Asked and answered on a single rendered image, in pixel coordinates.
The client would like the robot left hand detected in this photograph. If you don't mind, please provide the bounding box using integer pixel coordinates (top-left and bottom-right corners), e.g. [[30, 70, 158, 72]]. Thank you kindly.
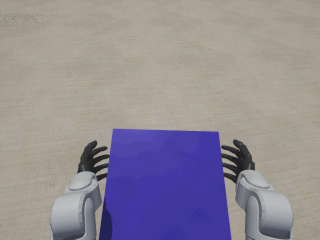
[[77, 140, 110, 181]]

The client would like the carton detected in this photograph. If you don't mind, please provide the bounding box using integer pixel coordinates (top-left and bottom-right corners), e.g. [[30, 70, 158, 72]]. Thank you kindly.
[[99, 128, 232, 240]]

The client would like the robot right hand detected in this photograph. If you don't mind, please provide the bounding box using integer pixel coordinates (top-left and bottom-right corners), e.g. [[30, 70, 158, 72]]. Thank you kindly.
[[221, 139, 255, 184]]

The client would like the left robot forearm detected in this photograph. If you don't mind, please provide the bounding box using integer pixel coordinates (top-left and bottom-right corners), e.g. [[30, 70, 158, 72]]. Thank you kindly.
[[50, 171, 102, 240]]

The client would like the right robot forearm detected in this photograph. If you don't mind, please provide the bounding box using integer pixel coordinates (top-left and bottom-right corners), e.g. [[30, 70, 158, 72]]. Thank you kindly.
[[235, 169, 294, 240]]

